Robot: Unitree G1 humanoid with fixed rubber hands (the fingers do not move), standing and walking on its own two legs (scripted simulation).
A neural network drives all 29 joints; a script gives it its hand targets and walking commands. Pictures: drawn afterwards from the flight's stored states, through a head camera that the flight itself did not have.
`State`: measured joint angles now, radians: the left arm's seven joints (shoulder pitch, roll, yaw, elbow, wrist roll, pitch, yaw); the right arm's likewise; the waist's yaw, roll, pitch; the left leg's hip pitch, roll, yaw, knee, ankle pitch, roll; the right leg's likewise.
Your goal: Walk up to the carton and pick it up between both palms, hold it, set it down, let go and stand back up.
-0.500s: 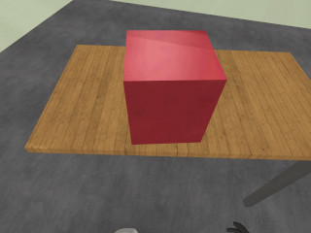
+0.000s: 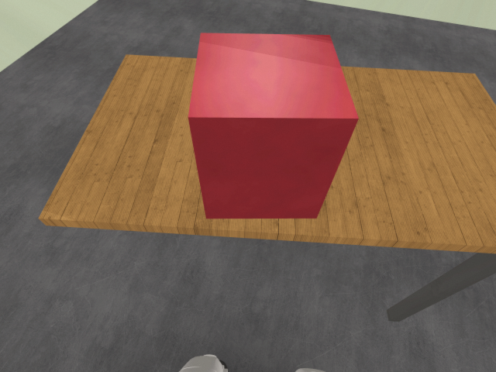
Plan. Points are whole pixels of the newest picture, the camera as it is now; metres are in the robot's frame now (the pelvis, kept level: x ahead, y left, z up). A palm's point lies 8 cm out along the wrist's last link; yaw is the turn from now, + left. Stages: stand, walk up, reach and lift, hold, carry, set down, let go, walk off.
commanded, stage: walk up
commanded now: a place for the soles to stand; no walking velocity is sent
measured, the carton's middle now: (263, 133) +0.47 -0.02 +0.09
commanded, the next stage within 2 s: none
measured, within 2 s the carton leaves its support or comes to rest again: neither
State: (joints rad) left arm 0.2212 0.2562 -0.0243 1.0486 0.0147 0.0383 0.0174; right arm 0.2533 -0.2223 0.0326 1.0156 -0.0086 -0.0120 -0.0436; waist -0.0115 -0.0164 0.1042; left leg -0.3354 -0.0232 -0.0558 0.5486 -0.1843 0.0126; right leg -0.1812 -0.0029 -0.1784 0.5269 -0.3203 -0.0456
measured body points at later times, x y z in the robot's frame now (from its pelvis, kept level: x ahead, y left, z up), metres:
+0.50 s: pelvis -0.02 -0.03 -0.02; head +0.03 +0.00 +0.43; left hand +0.02 +0.24 -0.17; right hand +0.07 -0.28 -0.14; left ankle +0.07 +0.11 -0.73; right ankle -0.03 -0.10 -0.73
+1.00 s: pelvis -0.02 -0.05 +0.00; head -0.02 -0.04 +0.45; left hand -0.03 +0.19 -0.15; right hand +0.10 -0.27 -0.14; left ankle -0.02 +0.07 -0.73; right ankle -0.03 -0.10 -0.73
